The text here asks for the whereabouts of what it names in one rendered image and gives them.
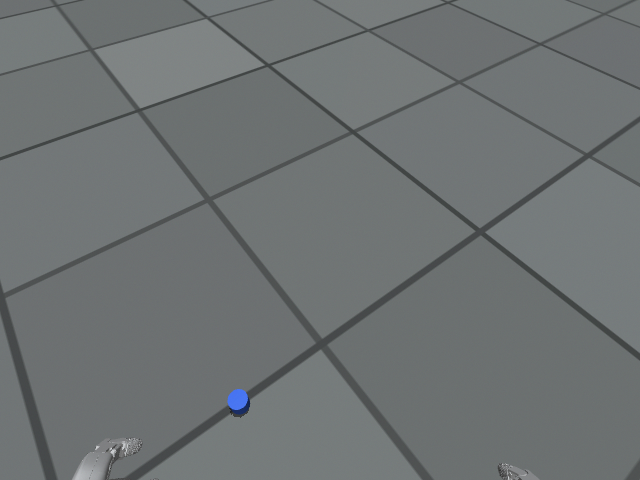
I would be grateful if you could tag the left robot hand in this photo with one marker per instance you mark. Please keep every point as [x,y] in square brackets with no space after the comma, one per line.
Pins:
[97,465]

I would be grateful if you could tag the right robot hand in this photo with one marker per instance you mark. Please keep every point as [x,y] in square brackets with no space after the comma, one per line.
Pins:
[509,472]

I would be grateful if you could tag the tin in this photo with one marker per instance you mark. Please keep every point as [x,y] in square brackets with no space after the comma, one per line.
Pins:
[238,401]

